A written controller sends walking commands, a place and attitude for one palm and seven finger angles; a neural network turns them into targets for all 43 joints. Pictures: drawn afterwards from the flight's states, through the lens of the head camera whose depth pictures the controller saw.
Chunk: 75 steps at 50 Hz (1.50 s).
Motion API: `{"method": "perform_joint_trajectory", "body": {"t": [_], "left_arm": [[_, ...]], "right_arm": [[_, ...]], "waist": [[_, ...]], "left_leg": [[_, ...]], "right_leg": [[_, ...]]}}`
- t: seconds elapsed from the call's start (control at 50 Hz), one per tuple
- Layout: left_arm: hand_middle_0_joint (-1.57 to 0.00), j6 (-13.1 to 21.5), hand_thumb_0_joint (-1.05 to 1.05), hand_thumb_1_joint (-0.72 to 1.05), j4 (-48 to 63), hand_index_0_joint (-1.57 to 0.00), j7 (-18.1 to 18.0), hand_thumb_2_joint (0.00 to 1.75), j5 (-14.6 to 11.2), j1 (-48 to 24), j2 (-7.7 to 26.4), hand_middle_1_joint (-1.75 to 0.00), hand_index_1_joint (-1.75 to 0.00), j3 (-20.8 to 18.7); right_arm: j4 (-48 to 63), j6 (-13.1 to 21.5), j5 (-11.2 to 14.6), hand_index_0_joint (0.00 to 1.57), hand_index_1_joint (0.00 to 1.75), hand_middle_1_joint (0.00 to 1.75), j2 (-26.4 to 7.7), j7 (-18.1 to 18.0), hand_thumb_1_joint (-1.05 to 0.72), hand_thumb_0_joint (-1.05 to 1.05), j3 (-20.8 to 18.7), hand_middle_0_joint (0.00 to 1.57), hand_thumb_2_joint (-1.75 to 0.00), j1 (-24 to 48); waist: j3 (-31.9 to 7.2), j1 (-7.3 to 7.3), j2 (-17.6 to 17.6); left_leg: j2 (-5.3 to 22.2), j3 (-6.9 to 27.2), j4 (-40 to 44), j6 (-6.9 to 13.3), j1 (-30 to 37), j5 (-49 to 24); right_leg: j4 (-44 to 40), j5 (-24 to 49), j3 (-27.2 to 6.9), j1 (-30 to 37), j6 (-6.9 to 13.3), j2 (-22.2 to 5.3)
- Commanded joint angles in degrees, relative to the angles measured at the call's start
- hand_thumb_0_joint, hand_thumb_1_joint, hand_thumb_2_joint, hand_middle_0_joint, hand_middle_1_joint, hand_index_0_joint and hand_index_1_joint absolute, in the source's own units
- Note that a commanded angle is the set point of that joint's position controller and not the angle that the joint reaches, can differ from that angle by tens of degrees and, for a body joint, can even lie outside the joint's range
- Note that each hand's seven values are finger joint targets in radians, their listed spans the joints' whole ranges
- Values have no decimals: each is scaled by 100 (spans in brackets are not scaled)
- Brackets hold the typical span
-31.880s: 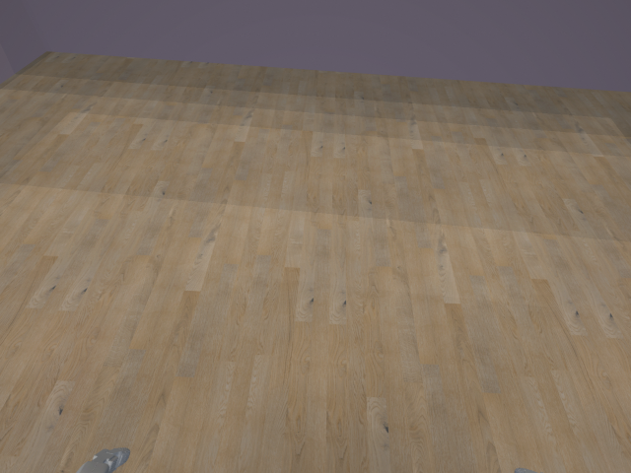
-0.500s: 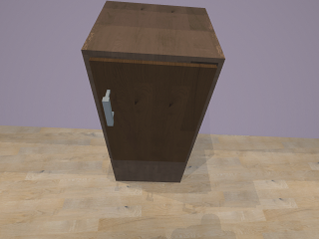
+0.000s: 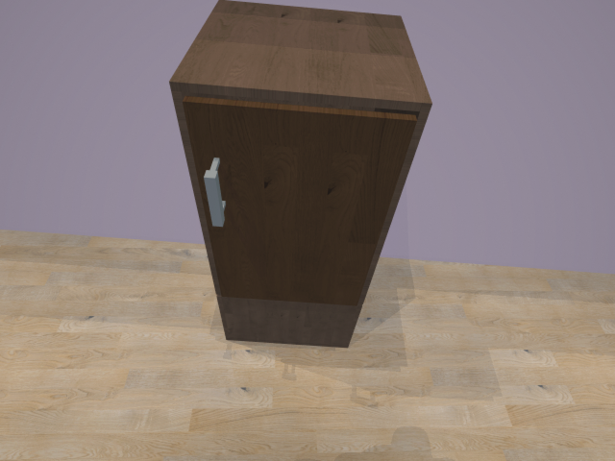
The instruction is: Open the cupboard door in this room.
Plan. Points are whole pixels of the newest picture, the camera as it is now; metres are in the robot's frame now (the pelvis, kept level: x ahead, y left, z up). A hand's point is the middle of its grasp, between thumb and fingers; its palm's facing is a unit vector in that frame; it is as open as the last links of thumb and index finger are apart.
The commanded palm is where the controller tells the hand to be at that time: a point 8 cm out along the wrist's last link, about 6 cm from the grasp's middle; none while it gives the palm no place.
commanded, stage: come to a stop and stand still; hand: left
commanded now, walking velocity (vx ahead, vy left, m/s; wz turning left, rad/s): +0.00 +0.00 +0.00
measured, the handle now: (217, 192) +0.56 +0.21 -0.01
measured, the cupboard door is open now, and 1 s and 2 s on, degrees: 0 0 0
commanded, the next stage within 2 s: look again from close up in 0.52 s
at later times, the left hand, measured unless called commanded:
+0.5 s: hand out of the picture -0.05 +0.13 -0.17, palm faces +0.04 -0.99 -0.12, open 7.4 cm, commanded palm none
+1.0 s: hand out of the picture +0.03 +0.19 -0.16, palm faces +0.03 -0.97 -0.23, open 7.4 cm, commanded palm none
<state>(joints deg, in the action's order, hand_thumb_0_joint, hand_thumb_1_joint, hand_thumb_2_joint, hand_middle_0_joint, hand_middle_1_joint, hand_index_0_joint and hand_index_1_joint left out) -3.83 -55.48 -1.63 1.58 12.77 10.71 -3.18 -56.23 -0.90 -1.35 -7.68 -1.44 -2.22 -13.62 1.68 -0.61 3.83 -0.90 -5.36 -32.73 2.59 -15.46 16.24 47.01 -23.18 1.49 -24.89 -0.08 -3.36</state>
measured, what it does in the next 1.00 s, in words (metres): steps on the spot: right foot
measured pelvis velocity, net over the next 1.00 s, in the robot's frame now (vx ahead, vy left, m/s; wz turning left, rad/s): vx -0.02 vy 0.00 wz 0.00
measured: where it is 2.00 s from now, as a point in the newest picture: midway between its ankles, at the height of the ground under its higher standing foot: outside the picture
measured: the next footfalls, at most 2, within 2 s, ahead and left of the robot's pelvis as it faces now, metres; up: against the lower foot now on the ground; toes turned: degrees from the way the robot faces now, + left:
right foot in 0.18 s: +0.01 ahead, -0.12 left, +0.00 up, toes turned -5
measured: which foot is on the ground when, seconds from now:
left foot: down 0.00-1.00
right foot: up 0.00-0.16, down 0.18-1.00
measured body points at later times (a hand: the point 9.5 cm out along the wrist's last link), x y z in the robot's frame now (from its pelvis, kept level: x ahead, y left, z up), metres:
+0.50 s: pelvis -0.03 -0.02 +0.01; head -0.03 -0.01 +0.46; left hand -0.05 +0.18 -0.15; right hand -0.04 -0.23 -0.15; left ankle +0.02 +0.10 -0.73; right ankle -0.04 -0.11 -0.73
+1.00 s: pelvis -0.02 +0.00 +0.00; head -0.03 +0.00 +0.45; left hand +0.02 +0.24 -0.14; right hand +0.02 -0.23 -0.15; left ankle +0.02 +0.10 -0.73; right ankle -0.04 -0.11 -0.73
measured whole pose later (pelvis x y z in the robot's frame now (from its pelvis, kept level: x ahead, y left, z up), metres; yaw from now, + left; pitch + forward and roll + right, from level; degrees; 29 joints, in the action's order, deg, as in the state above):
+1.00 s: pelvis -0.02 +0.00 +0.00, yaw +0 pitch -2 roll +0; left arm 0.0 -55.9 -2.5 1.2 16.9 10.2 -0.3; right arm -57.5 0.3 -1.0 -9.9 -1.4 -0.9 -16.5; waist -0.5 0.2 -0.7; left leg 0.4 -4.8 -32.4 2.2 -15.9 14.6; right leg 31.6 -19.6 2.3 -10.0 0.1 -0.6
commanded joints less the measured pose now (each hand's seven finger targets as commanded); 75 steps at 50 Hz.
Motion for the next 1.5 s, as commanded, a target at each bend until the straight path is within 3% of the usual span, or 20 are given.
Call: {"method": "perform_joint_trajectory", "body": {"t": [0.0, 0.1, 0.12, 0.14, 0.16, 0.18, 0.22, 0.36, 0.58, 0.6, 0.62, 0.66, 0.7, 0.72, 0.82, 0.86, 0.98, 1.24, 1.36, 1.48], "left_arm": [[-20, 137, 0, 90, 173, -20, 23, 90, 25, 471, 120, -30, -30, -14], [-20, 308, 0, 90, 40, -20, 17, 90, -24, 584, -6, -30, -30, 108], [-20, 346, 0, 90, -49, -20, 2, 90, -32, 729, 33, -30, -30, 124], [-20, 398, 0, 90, -120, -20, -23, 90, -25, 806, 168, -30, -30, 141], [-20, 434, 0, 90, -140, -20, -32, 90, -32, 772, 329, -30, -30, 159], [-20, 444, 0, 90, -143, -20, -19, 90, -51, 677, 439, -30, -30, 169], [-20, 508, 0, 90, -190, -20, -23, 90, -68, 547, 341, -30, -30, 200], [-20, 460, 0, 90, -403, -20, -24, 90, -96, 825, 215, -30, -30, 261], [-20, 497, 0, 90, -627, -20, -32, 90, -101, 1098, 21, -30, -30, 270], [-20, 570, 0, 90, -117, -20, -66, 90, 23, 766, 1150, -30, -30, 307], [-20, 572, 0, 90, -116, -20, -84, 90, -32, 668, 762, -30, -30, 155], [-20, 548, 0, 90, -122, -20, -98, 90, -32, 845, 501, -30, -30, 205], [-20, 501, 0, 90, -36, -20, -112, 90, -33, 772, 420, -30, -30, 200], [-20, 499, 0, 90, 17, -20, -125, 90, -36, 656, 413, -30, -30, 174], [-20, 485, 0, 90, 60, -20, -146, 90, -54, 908, 376, -30, -30, 182], [-20, 471, 0, 90, 61, -20, -147, 90, -68, 968, 425, -30, -30, 180], [-20, 438, 0, 90, 167, -20, -128, 90, -58, 817, 512, -30, -30, 190], [-20, 460, 0, 90, -30, -20, -100, 90, -38, 824, 512, -30, -30, 218], [-20, 371, 0, 90, -256, -20, -15, 90, 36, 1214, 285, -30, -30, 220], [-20, 384, 0, 90, -414, -20, 64, 90, 30, 1609, 96, -30, -30, 186]], "right_arm": [[386, 103, -34, 20, 30, 30, -731, -25, -90, 0, -45, 20, -90, 260], [153, 110, -13, 20, 30, 30, -793, -37, -90, 0, -58, 20, -90, -302], [120, 118, 24, 20, 30, 30, -758, -31, -90, 0, -36, 20, -90, -366], [108, 123, 72, 20, 30, 30, -617, -15, -90, 0, -9, 20, -90, -362], [124, 111, 104, 20, 30, 30, -500, -1, -90, 0, 33, 20, -90, -346], [102, 116, 90, 20, 30, 30, -439, 24, -90, 0, 58, 20, -90, -396], [-56, 75, 52, 20, 30, 30, -462, 17, -90, 0, 63, 20, -90, -418], [-411, 86, 58, 20, 30, 30, -515, 10, -90, 0, 142, 20, -90, -513], [-679, 149, 54, 20, 30, 30, -354, -35, -90, 0, 178, 20, -90, -817], [-7, 112, 8, 20, 30, 30, -1171, 62, -90, 0, 31, 20, -90, -305], [128, 226, -35, 20, 30, 30, -1056, -10, -90, 0, -38, 20, -90, -376], [50, 192, -28, 20, 30, 30, -614, -57, -90, 0, 0, 20, -90, -641], [118, 113, -44, 20, 30, 30, -426, -19, -90, 0, 50, 20, -90, -861], [117, 113, -33, 20, 30, 30, -408, -8, -90, 0, 46, 20, -90, -912], [102, 221, 21, 20, 30, 30, -646, -24, -90, 0, 60, 20, -90, -810], [119, 215, 28, 20, 30, 30, -754, -41, -90, 0, 45, 20, -90, -713], [134, 177, 23, 20, 30, 30, -861, -1, -90, 0, 36, 20, -90, -471], [-56, 202, 62, 20, 30, 30, -953, 31, -90, 0, 34, 20, -90, -242], [-205, 62, 18, 20, 30, 30, -1090, 42, -90, 0, -50, 20, -90, -353], [-249, 89, 25, 20, 30, 30, -1106, 15, -90, 0, -115, 20, -90, -443]], "waist": [[273, -175, -1109], [-69, 1, -818], [-98, -45, -580], [-80, -21, -262], [-23, 69, 154], [-41, 159, 259], [-110, 210, 616], [507, 108, -349], [352, 43, -396], [1129, 242, -552], [118, 156, -1074], [-310, 211, -729], [-209, 278, 182], [-28, 308, 288], [89, 86, -619], [123, 45, -541], [240, 74, -394], [101, 78, -413], [526, 51, -767], [573, -41, -715]], "left_leg": [[1340, 1370, 2039, 699, -963, 268], [1271, 1378, 1520, 619, 136, -312], [1110, 1314, 1320, 436, -47, -151], [805, 1047, 1067, 171, -258, -48], [509, 690, 827, -44, -138, -58], [383, 552, 797, -121, 183, -171], [430, 473, 671, -165, 483, -468], [609, 725, 1206, -123, 271, -68], [649, 770, 1298, -116, 129, -125], [399, 822, 915, -148, 45, -232], [615, 874, 623, -84, 50, 131], [506, 803, 267, -92, 21, -76], [365, 601, -39, -114, -57, -48], [364, 557, -45, -115, -74, -187], [739, 873, 537, 49, 49, -1594], [761, 858, 555, 64, 21, -1711], [716, 845, 852, 35, 35, -883], [743, 914, 1318, 8, 253, -400], [1016, 1396, 2022, 153, -252, 2268], [1175, 1425, 1970, 295, -418, 2293]], "right_leg": [[754, 157, -178, 328, 23, 96], [-1717, 206, 32, 898, -33, 106], [-2406, 720, -78, 1325, -17, 64], [-2705, 987, -604, 1518, 113, -227], [-2851, 955, -1039, 1228, 321, -655], [-2921, 934, -1086, 886, 451, -865], [-2889, 1226, -1008, 733, 431, -632], [-3002, 64, -722, 512, 272, -261], [-2892, 487, -584, 891, 286, -205], [-2800, 472, -508, 330, 356, -55], [-2518, 8, -598, 525, 377, -341], [-2612, 220, -759, 726, 445, -426], [-2858, -117, -947, 574, 500, -575], [-2855, -68, -913, 471, 525, -587], [-2018, 1528, -367, 967, 311, -119], [-2012, 1654, -340, 1078, 267, -112], [-2183, 1341, -393, 1043, 213, -139], [-2486, 1248, -398, 1211, 122, -205], [-2151, -342, -3, 923, 110, 117], [-2017, 27, 142, 1094, 196, 169]]}}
